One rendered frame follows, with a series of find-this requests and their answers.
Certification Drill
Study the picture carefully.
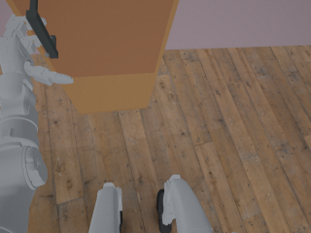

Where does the handle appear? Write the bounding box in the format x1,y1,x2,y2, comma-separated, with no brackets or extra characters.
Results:
25,0,58,59

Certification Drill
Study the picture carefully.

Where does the robot right shin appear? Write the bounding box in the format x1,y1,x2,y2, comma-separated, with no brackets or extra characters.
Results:
162,174,181,224

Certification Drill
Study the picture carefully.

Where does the left robot upper arm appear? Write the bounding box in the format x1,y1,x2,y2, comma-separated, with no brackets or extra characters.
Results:
0,146,48,233

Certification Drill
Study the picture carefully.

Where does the cupboard door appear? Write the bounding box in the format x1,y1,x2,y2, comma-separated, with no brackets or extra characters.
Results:
13,0,174,78

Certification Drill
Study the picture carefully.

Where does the robot left thigh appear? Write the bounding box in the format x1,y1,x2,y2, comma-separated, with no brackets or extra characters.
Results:
88,185,122,233

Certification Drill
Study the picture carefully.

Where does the left robot hand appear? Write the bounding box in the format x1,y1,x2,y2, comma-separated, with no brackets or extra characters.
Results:
0,15,74,85

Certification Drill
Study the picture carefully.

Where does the robot left forearm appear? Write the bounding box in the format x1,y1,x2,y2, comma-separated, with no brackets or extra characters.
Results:
0,73,40,151

